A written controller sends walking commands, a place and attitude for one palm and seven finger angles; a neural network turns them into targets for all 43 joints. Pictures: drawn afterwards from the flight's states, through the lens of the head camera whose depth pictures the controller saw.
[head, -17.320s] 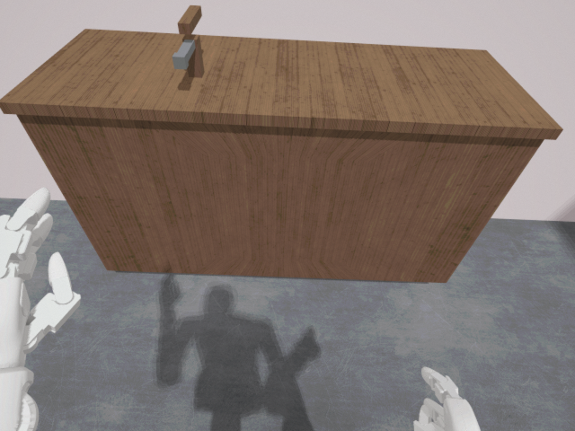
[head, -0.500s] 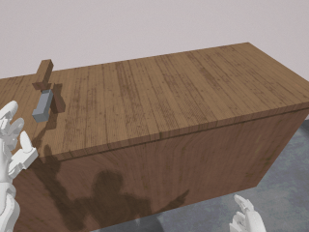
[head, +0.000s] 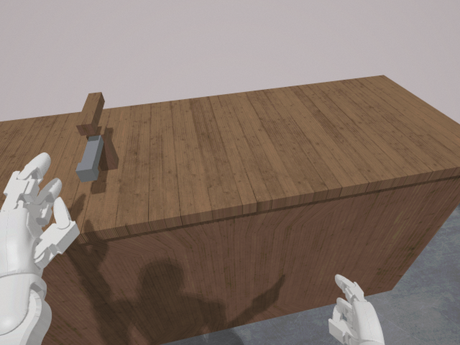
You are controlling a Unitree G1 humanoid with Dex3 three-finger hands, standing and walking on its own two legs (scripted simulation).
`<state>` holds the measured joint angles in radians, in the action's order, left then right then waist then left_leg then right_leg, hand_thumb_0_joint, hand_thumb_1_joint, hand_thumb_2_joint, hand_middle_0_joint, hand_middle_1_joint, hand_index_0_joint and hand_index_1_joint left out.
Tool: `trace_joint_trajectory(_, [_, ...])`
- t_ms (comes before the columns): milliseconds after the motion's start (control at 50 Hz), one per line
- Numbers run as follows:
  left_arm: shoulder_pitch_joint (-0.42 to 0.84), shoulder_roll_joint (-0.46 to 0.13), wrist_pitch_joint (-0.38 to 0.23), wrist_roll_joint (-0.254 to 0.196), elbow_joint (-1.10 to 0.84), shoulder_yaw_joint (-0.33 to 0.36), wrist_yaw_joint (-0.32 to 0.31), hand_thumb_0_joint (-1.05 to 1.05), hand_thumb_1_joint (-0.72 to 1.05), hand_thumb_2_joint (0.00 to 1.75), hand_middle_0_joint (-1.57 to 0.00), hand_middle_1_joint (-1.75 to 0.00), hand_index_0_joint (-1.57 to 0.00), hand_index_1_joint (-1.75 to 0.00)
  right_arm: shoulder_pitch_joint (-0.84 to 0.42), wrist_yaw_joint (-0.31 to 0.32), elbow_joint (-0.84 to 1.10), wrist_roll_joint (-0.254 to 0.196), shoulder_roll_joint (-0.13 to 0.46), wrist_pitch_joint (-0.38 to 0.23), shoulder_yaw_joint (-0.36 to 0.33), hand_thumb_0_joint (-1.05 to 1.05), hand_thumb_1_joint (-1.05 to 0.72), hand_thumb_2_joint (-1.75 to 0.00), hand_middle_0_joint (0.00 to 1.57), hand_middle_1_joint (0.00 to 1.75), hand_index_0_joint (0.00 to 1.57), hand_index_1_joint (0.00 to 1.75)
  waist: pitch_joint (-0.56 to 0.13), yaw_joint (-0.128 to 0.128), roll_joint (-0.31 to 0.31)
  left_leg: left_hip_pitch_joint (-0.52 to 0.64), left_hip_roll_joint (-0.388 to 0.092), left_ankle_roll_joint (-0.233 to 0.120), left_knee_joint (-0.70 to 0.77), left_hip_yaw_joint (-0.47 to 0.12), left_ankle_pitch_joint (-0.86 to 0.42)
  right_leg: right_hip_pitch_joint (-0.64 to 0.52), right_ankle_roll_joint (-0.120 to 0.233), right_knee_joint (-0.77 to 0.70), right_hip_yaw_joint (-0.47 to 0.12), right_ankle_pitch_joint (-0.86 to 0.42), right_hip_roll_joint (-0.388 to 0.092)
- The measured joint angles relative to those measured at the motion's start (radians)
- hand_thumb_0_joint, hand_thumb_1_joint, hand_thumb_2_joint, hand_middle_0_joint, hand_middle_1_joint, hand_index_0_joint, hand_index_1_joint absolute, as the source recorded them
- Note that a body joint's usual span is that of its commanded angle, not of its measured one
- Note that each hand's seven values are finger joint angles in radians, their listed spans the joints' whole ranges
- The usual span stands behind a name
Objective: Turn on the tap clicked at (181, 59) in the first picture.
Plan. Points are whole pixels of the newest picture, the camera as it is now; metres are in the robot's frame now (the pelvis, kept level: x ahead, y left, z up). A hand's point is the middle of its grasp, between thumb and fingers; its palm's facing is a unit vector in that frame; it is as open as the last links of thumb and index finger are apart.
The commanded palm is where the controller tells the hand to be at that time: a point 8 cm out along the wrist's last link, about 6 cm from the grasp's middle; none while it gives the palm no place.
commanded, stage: turn the palm inward beside the body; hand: left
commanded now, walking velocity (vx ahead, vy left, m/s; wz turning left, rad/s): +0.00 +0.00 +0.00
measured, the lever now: (87, 171) +0.34 +0.33 +0.14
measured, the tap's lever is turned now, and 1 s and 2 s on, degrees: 0 0 0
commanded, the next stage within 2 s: reach beside the lever's end, fingers flat in 0.88 s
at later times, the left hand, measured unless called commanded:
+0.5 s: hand (64, 236) +0.17 +0.24 +0.19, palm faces +0.51 -0.86 -0.08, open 7.5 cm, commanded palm +0.12 +0.27 +0.20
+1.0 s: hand (78, 233) +0.18 +0.23 +0.19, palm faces +0.50 -0.86 -0.09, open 7.5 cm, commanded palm +0.12 +0.26 +0.20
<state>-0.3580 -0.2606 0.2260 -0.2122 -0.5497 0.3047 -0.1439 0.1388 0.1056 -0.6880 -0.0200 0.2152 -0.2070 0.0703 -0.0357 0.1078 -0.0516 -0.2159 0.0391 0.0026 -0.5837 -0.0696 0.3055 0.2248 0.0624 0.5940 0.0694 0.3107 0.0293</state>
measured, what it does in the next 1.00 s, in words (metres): stands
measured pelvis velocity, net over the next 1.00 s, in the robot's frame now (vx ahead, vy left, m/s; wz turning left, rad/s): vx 0.00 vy -0.01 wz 0.01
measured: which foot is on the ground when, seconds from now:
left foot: down 0.00-1.00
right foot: down 0.00-1.00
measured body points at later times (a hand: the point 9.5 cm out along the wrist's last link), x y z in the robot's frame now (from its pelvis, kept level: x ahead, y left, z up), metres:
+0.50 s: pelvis -0.01 +0.00 +0.00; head -0.07 -0.03 +0.45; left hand +0.14 +0.28 +0.20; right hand +0.22 -0.19 -0.05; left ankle +0.01 +0.13 -0.73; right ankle +0.01 -0.08 -0.73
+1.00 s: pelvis +0.00 -0.01 +0.00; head -0.06 -0.04 +0.45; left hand +0.15 +0.27 +0.20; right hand +0.23 -0.20 -0.06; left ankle +0.01 +0.13 -0.73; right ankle +0.01 -0.08 -0.73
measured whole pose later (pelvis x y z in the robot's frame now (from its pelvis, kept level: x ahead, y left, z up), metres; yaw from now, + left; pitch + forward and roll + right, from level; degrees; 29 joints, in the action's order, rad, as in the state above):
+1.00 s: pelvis +0.00 -0.01 +0.00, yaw +0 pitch -6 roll +0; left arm -0.35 -0.22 0.41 -0.26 -0.63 0.29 -0.18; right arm 0.11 0.11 -0.71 -0.04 0.23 -0.18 0.08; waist -0.03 0.12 -0.07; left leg -0.14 0.02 0.02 -0.52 -0.09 0.27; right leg 0.15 0.08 0.52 0.08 0.28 0.05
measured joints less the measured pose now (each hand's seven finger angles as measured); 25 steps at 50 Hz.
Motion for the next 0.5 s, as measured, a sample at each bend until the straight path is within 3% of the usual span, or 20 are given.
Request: trace_joint_trajectory(500, [0.018,0.033,0.174,-0.034,-0.074,-0.018,-0.039,0.02,0.89,0.9,-0.2,-0.3,-0.2,-0.3,-0.032,0.007,-0.025,-0.014,0.005,0.023,0.017,0.02,-0.9,-0.9,0.21,0.3,0.21,0.3,0.007,0.01,-0.009,0.061,-0.002,0.0,0.045,-0.009,-0.035,-0.07,-0.002,-0.058,0.008,-0.039,0.001])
